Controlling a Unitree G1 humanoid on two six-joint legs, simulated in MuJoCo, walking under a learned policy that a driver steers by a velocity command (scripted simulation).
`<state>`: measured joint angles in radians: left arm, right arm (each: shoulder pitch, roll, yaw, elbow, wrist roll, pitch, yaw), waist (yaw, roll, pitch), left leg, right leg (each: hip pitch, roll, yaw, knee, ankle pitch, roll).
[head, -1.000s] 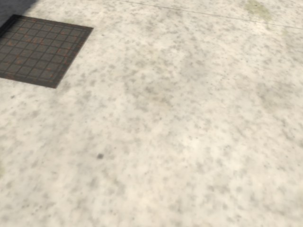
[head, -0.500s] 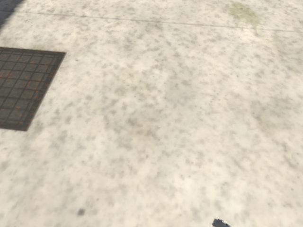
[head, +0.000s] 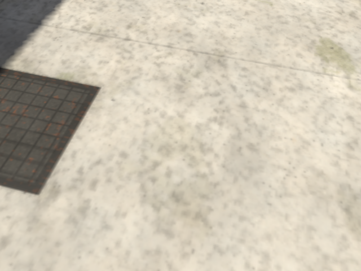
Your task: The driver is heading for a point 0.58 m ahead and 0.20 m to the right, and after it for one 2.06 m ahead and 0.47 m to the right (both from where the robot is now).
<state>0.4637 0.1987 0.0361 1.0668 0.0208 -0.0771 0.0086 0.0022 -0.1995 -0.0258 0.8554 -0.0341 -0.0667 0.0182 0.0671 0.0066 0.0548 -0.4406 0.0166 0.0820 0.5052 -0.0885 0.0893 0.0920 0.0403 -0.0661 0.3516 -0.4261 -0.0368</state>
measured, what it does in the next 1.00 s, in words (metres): walks ahead, turning right: right foot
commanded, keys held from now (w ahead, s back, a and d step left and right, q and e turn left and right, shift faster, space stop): w+e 0.56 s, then e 0.36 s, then q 0.08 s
